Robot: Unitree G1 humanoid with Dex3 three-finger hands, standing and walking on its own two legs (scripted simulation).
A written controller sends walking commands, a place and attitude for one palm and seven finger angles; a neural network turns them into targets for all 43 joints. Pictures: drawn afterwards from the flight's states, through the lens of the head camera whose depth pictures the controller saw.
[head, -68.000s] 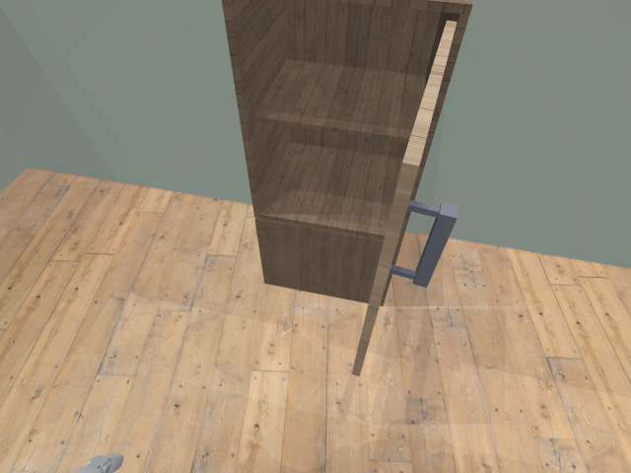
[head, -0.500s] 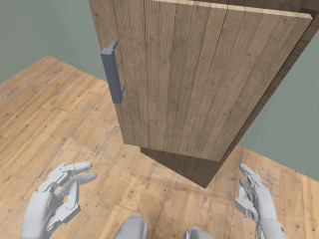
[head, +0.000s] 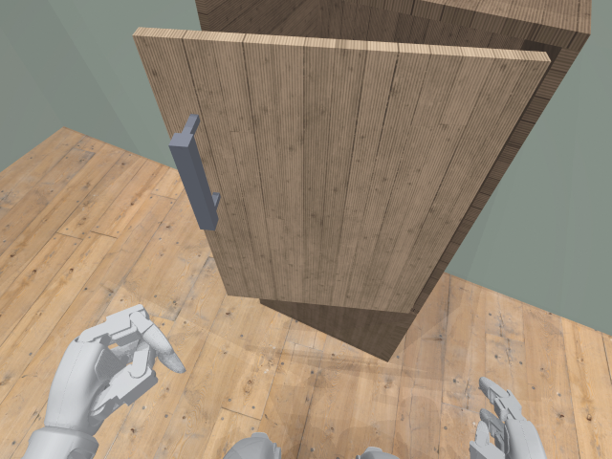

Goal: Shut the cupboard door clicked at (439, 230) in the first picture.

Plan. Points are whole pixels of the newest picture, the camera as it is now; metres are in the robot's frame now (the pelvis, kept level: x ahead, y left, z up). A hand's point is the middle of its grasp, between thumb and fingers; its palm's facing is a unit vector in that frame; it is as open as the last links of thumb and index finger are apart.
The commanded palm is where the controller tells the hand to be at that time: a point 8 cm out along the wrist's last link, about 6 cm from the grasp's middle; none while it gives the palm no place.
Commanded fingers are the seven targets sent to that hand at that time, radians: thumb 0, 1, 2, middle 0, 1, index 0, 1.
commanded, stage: raise the hand and make a fist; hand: left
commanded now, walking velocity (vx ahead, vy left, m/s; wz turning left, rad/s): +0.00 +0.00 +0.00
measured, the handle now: (201, 176) +0.44 +0.17 +0.11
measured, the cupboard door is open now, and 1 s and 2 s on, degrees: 20 20 20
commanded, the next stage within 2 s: bring the fist close to the handle in 0.86 s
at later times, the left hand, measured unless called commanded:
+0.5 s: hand (121, 331) +0.23 +0.20 +0.12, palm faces -0.03 -1.00 -0.06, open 3.1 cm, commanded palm +0.20 +0.25 +0.12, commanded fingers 0.00 0.90 0.90 -1.30 -1.50 -1.30 -1.50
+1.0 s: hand (140, 338) +0.22 +0.18 +0.11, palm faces -0.03 -1.00 -0.05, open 3.1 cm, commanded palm +0.21 +0.23 +0.12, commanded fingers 0.00 0.90 0.90 -1.30 -1.50 -1.30 -1.50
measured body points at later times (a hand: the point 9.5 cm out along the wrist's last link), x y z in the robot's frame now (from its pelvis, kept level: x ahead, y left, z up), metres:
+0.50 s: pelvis +0.00 +0.01 +0.02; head +0.03 +0.00 +0.47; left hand +0.22 +0.25 +0.12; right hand +0.19 -0.21 -0.05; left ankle +0.01 +0.10 -0.68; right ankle +0.00 -0.10 -0.68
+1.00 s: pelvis +0.00 -0.01 +0.03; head +0.02 -0.02 +0.48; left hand +0.22 +0.24 +0.12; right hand +0.17 -0.24 -0.05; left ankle +0.01 +0.10 -0.68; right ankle +0.00 -0.10 -0.68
